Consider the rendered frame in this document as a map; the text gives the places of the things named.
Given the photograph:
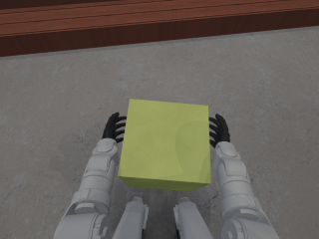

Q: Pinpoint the left robot forearm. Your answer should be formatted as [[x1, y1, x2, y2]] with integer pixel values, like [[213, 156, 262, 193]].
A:
[[53, 137, 120, 239]]

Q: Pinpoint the right robot thigh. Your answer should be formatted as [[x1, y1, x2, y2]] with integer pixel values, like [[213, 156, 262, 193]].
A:
[[173, 201, 213, 239]]

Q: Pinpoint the right robot forearm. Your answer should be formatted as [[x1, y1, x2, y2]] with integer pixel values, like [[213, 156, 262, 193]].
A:
[[211, 141, 280, 239]]

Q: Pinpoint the left robot shin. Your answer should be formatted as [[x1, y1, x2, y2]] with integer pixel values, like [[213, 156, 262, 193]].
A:
[[125, 197, 143, 209]]

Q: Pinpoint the robot left hand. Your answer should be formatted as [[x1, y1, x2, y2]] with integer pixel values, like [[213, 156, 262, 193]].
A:
[[102, 112, 127, 143]]

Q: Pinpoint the right robot upper arm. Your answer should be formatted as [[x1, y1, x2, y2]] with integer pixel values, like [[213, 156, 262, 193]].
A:
[[220, 217, 279, 239]]

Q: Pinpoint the robot right hand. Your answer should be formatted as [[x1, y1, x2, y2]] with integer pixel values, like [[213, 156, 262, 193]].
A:
[[208, 114, 230, 148]]

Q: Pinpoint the left robot upper arm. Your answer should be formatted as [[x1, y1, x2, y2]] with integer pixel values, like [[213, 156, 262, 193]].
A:
[[54, 212, 112, 239]]

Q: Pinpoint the carton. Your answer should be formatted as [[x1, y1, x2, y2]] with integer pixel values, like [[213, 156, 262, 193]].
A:
[[118, 99, 211, 192]]

